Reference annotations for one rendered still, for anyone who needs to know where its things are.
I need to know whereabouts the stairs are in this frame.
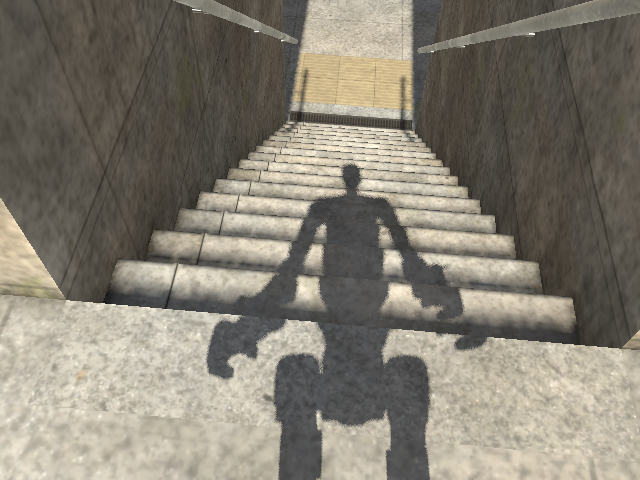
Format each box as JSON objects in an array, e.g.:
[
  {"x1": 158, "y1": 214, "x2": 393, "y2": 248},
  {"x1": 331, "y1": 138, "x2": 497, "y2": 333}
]
[{"x1": 103, "y1": 121, "x2": 581, "y2": 345}]

